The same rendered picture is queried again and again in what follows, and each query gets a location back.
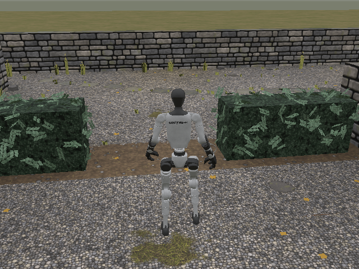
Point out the robot right forearm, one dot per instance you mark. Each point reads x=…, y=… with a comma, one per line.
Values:
x=207, y=148

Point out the robot right upper arm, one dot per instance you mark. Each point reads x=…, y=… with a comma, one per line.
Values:
x=199, y=127

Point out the robot right foot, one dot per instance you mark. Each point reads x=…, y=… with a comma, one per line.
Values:
x=195, y=219

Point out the left robot hand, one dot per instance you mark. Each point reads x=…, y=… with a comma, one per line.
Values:
x=153, y=153

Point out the right robot hand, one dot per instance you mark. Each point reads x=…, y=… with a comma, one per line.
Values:
x=212, y=161

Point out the left robot thigh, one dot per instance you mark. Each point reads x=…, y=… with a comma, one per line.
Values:
x=165, y=171

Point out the robot left forearm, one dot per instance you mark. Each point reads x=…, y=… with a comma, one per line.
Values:
x=151, y=146

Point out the robot left upper arm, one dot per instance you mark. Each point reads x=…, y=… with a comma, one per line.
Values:
x=158, y=127

